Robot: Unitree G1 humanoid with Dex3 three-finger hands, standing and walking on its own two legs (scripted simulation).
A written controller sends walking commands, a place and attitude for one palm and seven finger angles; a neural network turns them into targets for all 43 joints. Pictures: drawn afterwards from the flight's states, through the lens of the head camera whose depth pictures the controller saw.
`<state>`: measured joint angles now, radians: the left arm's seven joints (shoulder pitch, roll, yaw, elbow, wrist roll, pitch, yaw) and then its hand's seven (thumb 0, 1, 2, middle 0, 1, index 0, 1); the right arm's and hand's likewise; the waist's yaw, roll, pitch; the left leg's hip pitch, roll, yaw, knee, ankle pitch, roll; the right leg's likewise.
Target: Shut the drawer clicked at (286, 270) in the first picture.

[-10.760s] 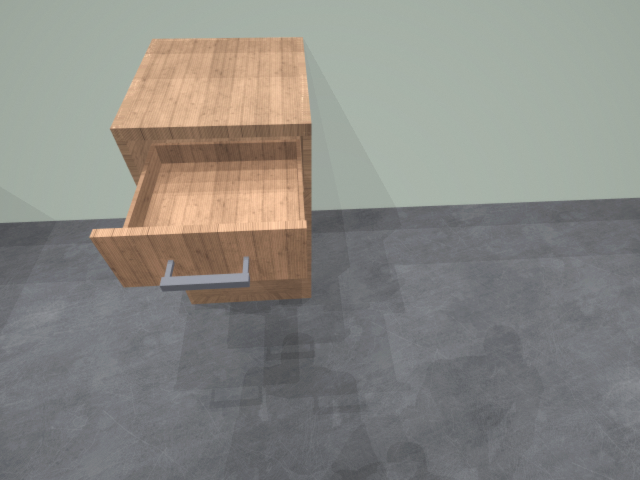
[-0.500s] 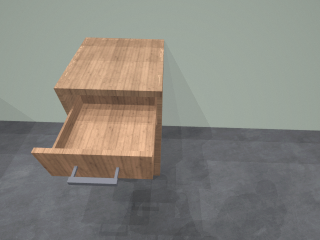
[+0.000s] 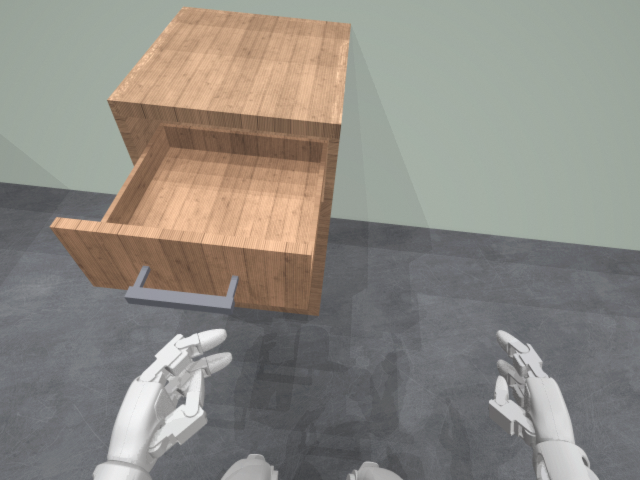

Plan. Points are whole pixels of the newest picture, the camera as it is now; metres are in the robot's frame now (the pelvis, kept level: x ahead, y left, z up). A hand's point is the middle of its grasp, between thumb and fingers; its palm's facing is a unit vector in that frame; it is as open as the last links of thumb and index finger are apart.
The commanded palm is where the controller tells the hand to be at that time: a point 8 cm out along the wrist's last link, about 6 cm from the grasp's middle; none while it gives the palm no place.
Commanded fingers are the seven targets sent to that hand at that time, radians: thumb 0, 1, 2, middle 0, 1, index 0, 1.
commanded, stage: raise the hand and make a fist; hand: left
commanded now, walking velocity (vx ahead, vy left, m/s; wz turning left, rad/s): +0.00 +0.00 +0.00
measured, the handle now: (185, 289) +0.40 +0.24 -0.07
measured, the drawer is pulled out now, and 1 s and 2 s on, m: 0.28 0.28 0.28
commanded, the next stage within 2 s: bring the fist close to the handle in 1.48 s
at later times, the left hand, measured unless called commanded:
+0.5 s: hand (148, 384) +0.22 +0.21 +0.03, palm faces +0.07 -1.00 -0.04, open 3.5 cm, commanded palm +0.18 +0.26 +0.02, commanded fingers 0.00 0.90 0.90 -1.14 -1.32 -1.14 -1.32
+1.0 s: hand (159, 400) +0.20 +0.19 +0.02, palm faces -0.07 -1.00 -0.03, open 3.2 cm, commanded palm +0.19 +0.26 +0.04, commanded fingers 0.00 0.90 0.90 -1.40 -1.60 -1.40 -1.60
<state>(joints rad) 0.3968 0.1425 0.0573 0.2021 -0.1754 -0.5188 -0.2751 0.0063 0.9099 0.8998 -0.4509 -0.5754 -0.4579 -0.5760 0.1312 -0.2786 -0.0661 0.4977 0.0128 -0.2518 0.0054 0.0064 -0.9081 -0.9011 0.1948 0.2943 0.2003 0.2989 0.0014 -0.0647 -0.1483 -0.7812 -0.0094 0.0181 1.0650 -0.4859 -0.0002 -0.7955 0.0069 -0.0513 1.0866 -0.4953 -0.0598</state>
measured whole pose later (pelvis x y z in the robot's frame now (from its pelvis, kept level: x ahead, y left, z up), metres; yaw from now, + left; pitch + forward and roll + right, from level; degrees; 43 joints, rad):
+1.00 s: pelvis +0.01 +0.04 -0.02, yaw +1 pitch +16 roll -4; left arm 0.50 0.21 0.02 -0.14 -0.17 -0.33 -0.20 0.01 0.90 0.90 -1.37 -1.57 -1.38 -1.57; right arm 0.19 -0.21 0.05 0.43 0.02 -0.14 -0.02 0.01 -0.90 -0.90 0.20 0.30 0.21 0.30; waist 0.01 0.03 -0.16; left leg -0.93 -0.02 -0.02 1.20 -0.55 0.05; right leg -0.88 0.00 -0.09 1.12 -0.52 -0.01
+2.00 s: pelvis +0.01 +0.01 -0.04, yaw +0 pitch +20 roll -3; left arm 0.32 0.26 0.18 0.06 -0.26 -0.43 -0.31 0.02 0.90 0.90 -1.40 -1.60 -1.40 -1.60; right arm 0.19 -0.23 0.01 0.54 0.02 -0.16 -0.04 0.01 -0.90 -0.90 0.20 0.30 0.20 0.30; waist -0.02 0.02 -0.18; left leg -1.06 0.01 -0.04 1.30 -0.59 0.01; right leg -1.03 0.02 -0.11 1.24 -0.56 -0.05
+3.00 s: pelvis -0.01 +0.04 -0.08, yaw -1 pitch +26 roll -4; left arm 0.07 0.26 0.15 0.20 -0.21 -0.44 -0.22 0.02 0.90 0.90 -1.40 -1.60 -1.40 -1.60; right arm 0.17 -0.25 0.03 0.52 0.01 -0.05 0.00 0.01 -0.90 -0.90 0.20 0.30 0.21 0.30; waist -0.03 0.02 -0.20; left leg -1.32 0.00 -0.02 1.48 -0.62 0.05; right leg -1.28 0.00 -0.10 1.40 -0.59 -0.02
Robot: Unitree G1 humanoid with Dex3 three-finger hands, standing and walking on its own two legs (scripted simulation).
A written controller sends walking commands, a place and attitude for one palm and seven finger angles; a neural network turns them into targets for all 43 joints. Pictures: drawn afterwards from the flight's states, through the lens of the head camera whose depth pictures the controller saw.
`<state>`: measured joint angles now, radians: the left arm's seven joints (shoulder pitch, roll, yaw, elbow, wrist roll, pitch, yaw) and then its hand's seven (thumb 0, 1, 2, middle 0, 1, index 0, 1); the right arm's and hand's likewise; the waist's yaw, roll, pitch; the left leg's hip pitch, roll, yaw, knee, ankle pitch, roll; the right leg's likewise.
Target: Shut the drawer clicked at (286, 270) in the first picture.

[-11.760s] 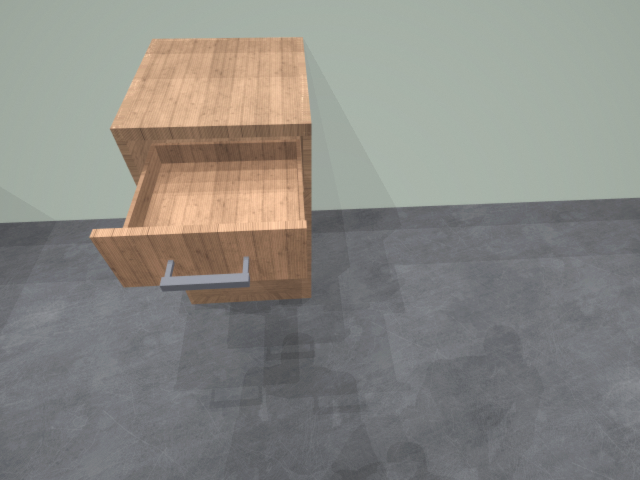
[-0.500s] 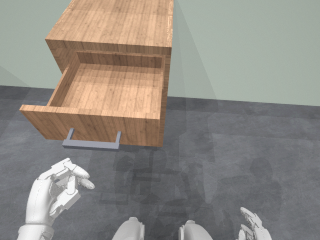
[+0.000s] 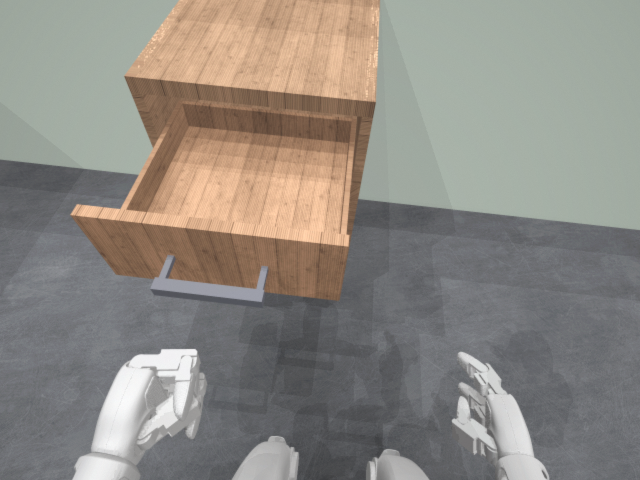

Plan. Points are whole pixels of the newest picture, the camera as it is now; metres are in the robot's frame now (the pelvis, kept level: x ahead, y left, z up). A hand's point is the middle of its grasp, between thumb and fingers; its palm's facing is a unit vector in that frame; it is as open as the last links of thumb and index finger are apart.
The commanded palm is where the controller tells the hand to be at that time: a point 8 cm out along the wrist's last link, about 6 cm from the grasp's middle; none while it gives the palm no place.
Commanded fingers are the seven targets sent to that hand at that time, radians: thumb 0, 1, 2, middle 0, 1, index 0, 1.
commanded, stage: raise the hand and make a fist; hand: left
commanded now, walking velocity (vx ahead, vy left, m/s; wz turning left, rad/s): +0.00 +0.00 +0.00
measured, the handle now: (212, 280) +0.39 +0.19 -0.05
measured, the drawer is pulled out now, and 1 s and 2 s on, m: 0.28 0.28 0.28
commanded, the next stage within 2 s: bring the fist close to the handle in 0.48 s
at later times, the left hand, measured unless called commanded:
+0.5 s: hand (185, 387) +0.21 +0.16 +0.06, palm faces +0.01 -1.00 -0.09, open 3.3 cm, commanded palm +0.18 +0.22 +0.05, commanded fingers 0.00 0.90 0.90 -1.40 -1.60 -1.40 -1.60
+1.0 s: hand (204, 373) +0.24 +0.16 +0.01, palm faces -0.08 -1.00 -0.06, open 3.3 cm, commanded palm +0.22 +0.22 +0.01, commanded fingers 0.00 0.90 0.90 -1.40 -1.60 -1.40 -1.60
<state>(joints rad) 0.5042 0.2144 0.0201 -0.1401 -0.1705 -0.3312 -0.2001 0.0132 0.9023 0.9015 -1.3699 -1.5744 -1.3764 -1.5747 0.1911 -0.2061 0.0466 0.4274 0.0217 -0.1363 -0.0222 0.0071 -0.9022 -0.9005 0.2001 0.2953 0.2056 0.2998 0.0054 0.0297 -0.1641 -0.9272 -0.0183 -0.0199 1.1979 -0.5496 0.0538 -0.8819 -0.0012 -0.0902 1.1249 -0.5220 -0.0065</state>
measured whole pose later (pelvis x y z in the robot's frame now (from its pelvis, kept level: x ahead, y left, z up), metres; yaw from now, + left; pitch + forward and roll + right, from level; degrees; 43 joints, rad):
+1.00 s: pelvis +0.00 -0.03 -0.02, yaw -1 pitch +20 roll -3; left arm 0.32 0.26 0.18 0.06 -0.26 -0.43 -0.31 0.02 0.90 0.90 -1.40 -1.60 -1.40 -1.60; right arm 0.19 -0.23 0.01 0.54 0.02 -0.16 -0.04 0.01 -0.90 -0.90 0.20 0.30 0.20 0.30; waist -0.02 0.02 -0.18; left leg -1.06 0.01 -0.04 1.30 -0.59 0.01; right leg -1.03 0.02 -0.11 1.24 -0.56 -0.05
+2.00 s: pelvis -0.02 +0.00 -0.06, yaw -2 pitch +26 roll -4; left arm 0.07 0.26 0.15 0.20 -0.21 -0.44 -0.22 0.02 0.90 0.90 -1.40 -1.60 -1.40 -1.60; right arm 0.17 -0.25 0.03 0.52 0.01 -0.05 0.00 0.01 -0.90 -0.90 0.20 0.30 0.21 0.30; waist -0.03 0.02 -0.20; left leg -1.32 0.00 -0.02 1.48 -0.62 0.05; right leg -1.28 0.00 -0.10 1.40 -0.59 -0.02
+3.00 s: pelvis -0.04 -0.01 -0.07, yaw -1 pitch +27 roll -4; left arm -0.49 0.36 0.21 0.73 -0.16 -0.45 -0.23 -0.07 0.74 0.95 -1.40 -1.60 -1.40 -1.60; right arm 0.21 -0.28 0.05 0.63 0.01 -0.06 -0.04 0.00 -0.90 -0.90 0.20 0.29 0.20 0.30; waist -0.08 0.02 -0.18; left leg -1.38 0.00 -0.04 1.48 -0.57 0.04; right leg -1.34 0.00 -0.11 1.41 -0.55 -0.03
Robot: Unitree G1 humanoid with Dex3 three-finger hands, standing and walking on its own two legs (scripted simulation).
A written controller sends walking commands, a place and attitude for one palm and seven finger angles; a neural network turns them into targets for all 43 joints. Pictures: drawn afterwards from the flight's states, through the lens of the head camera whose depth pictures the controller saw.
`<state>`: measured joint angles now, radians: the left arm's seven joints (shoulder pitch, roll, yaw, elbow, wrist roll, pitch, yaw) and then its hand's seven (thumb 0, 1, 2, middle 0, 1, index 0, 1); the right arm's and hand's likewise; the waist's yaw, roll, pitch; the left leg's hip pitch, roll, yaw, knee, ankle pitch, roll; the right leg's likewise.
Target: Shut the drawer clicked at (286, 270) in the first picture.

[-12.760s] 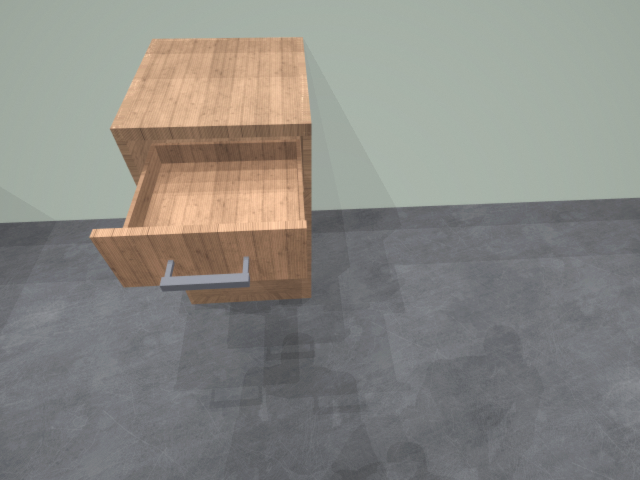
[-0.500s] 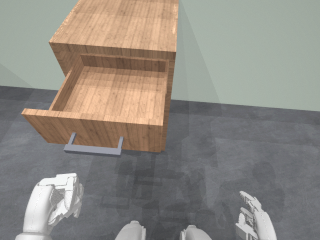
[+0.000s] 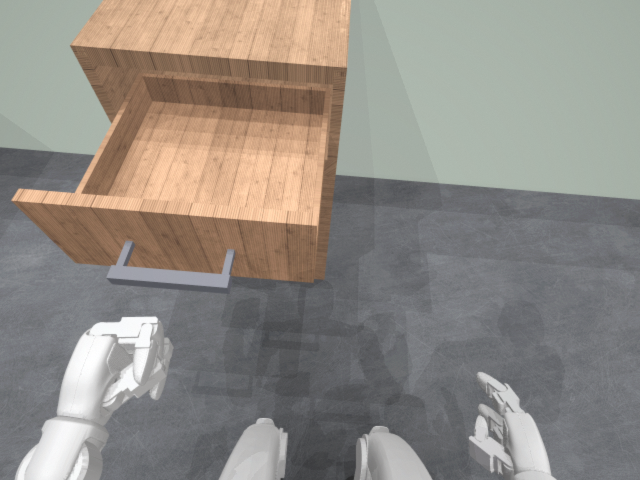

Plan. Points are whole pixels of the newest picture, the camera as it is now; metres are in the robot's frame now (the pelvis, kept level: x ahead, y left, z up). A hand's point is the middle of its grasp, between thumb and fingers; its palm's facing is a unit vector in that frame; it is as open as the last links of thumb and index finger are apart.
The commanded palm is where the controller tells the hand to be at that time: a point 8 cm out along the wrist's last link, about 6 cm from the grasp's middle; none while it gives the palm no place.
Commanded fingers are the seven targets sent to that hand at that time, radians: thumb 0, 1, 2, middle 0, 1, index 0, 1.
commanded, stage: bring the fist close to the handle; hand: left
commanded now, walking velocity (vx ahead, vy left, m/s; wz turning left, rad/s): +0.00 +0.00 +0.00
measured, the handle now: (175, 266) +0.39 +0.23 -0.03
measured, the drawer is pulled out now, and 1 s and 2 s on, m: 0.28 0.28 0.21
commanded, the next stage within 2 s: push the drawer shut in 0.98 s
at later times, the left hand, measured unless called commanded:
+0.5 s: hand (169, 344) +0.28 +0.20 -0.02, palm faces -0.08 -1.00 -0.03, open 3.3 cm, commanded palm +0.27 +0.25 -0.02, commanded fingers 0.00 0.90 0.90 -1.40 -1.60 -1.40 -1.60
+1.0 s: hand (176, 341) +0.29 +0.20 -0.03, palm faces -0.06 -1.00 -0.04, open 3.3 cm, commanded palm +0.27 +0.25 -0.02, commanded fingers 0.00 0.90 0.90 -1.40 -1.60 -1.40 -1.60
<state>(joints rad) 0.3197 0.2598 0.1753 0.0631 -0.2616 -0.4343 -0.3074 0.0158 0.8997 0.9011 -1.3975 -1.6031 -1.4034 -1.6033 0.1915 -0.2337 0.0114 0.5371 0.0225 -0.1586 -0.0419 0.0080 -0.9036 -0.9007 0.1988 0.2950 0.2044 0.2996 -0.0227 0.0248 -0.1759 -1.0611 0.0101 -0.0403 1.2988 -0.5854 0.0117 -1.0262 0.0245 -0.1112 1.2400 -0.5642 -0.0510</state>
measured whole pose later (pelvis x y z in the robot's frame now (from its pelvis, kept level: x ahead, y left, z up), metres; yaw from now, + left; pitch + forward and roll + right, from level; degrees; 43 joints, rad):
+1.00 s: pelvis -0.02 +0.02 -0.04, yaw -1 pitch +26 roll -4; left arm 0.07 0.26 0.15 0.20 -0.21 -0.44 -0.22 0.02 0.90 0.90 -1.40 -1.60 -1.40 -1.60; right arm 0.17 -0.25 0.03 0.52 0.01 -0.05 0.00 0.01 -0.90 -0.90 0.20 0.30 0.21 0.30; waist -0.03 0.02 -0.20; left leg -1.32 0.00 -0.02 1.48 -0.62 0.05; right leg -1.28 0.00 -0.10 1.40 -0.59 -0.02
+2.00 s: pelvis -0.04 +0.01 -0.05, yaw -1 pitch +27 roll -4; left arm -0.49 0.36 0.21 0.73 -0.16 -0.45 -0.23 -0.07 0.74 0.95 -1.40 -1.60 -1.40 -1.60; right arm 0.21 -0.28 0.05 0.63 0.01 -0.06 -0.04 0.00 -0.90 -0.90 0.20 0.29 0.20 0.30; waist -0.08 0.02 -0.18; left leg -1.38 0.00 -0.04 1.48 -0.57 0.04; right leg -1.34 0.00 -0.11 1.41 -0.55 -0.03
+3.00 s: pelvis -0.04 +0.02 -0.06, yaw -3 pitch +32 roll -6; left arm -0.94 0.52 0.34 1.14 -0.05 -0.48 -0.22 -0.02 0.70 0.92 -1.40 -1.60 -1.40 -1.60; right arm 0.26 -0.27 0.08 0.65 -0.04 0.05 0.01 0.00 -0.91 -0.90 0.20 0.29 0.20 0.30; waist -0.19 0.03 -0.15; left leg -1.50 0.01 -0.05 1.52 -0.58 0.04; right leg -1.44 0.02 -0.13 1.43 -0.54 -0.03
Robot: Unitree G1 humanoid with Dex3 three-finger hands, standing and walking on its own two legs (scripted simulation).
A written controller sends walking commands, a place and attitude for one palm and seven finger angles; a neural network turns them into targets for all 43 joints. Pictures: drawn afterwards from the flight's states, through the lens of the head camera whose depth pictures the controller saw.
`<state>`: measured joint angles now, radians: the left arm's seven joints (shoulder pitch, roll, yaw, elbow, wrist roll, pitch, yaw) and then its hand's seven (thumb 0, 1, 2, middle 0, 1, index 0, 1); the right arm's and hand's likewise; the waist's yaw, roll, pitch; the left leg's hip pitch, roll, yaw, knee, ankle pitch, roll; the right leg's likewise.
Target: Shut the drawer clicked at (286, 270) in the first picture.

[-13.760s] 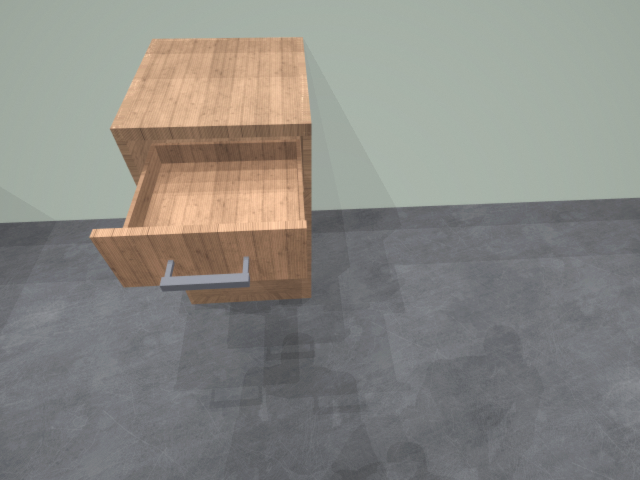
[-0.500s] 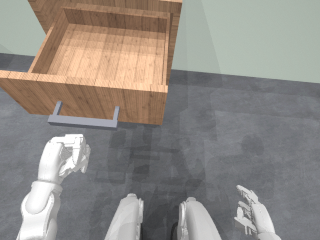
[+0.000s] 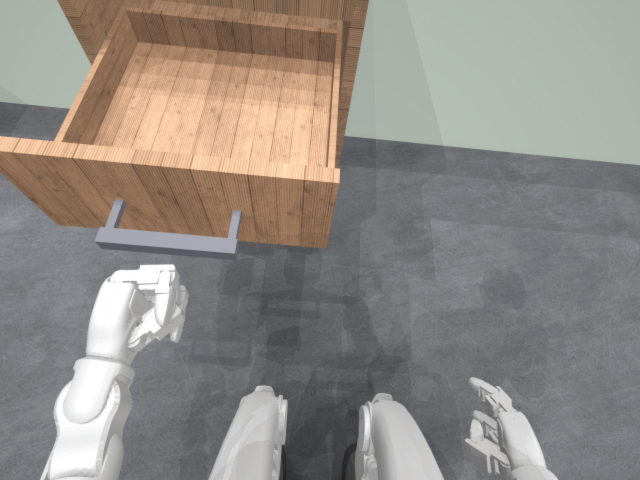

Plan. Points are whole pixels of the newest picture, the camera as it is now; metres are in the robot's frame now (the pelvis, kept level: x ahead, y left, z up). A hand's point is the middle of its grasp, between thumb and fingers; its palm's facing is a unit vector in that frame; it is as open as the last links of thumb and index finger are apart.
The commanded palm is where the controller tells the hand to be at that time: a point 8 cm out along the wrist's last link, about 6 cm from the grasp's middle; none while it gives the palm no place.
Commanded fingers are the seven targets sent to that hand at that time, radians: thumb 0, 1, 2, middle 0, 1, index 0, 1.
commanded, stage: push the drawer shut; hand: left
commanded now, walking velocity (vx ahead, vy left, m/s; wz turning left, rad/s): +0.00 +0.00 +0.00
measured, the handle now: (173, 228) +0.40 +0.21 +0.01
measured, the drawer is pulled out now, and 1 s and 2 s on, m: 0.28 0.21 0.10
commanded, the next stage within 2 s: none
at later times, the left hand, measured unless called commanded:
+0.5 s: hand (193, 287) +0.33 +0.17 +0.01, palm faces -0.04 -1.00 -0.07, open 2.8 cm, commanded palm +0.34 +0.22 +0.02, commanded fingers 0.00 0.90 0.90 -1.40 -1.60 -1.40 -1.60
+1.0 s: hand (200, 237) +0.39 +0.18 +0.01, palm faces -0.05 -1.00 -0.07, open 2.7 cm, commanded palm +0.41 +0.22 +0.02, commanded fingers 0.00 0.90 0.90 -1.40 -1.60 -1.40 -1.60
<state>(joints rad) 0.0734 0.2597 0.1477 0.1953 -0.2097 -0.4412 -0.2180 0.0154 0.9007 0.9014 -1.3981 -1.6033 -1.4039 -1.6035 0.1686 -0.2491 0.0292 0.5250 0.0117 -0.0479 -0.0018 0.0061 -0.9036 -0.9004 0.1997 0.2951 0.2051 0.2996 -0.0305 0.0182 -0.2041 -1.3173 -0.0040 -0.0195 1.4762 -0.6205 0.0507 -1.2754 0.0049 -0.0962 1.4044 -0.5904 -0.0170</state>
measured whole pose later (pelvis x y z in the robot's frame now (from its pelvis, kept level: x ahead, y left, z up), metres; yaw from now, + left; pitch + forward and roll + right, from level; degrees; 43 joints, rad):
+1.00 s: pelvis -0.02 -0.01 -0.01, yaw +0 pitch +27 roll -4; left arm -0.49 0.36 0.21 0.73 -0.16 -0.45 -0.23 -0.07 0.74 0.95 -1.40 -1.60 -1.40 -1.60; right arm 0.21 -0.28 0.05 0.63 0.01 -0.06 -0.04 0.00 -0.90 -0.90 0.20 0.29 0.20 0.30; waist -0.08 0.02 -0.18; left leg -1.38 0.00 -0.04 1.48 -0.57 0.04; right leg -1.34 0.00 -0.11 1.41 -0.55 -0.03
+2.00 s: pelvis -0.02 +0.00 -0.02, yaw -1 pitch +32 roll -6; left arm -0.94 0.52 0.34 1.14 -0.05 -0.48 -0.22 -0.02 0.70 0.92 -1.40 -1.60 -1.40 -1.60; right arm 0.26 -0.27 0.08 0.65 -0.04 0.05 0.01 0.00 -0.91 -0.90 0.20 0.29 0.20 0.30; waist -0.19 0.03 -0.15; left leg -1.50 0.01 -0.05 1.52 -0.58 0.04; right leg -1.44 0.02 -0.13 1.43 -0.54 -0.03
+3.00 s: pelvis -0.03 +0.00 -0.04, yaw -5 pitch +38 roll -10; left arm -1.40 0.86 0.38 1.30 0.12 -0.27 -0.24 0.04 0.58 0.88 -1.40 -1.60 -1.40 -1.60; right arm 0.37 -0.25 0.16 0.62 -0.07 0.07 0.02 0.00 -0.90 -0.90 0.20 0.30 0.21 0.30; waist -0.35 0.04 -0.10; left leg -1.70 0.03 -0.08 1.61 -0.58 0.05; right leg -1.62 0.04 -0.15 1.47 -0.52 -0.02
